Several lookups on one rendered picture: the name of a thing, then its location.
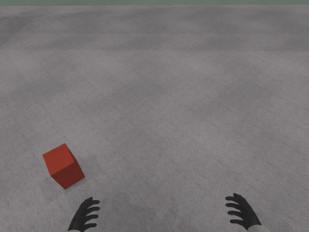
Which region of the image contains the right robot hand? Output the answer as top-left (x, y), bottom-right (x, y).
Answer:
top-left (225, 193), bottom-right (262, 231)

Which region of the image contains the left robot hand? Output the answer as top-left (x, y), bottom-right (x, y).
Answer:
top-left (68, 197), bottom-right (100, 232)

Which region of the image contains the carton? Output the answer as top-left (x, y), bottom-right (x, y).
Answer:
top-left (42, 143), bottom-right (85, 189)

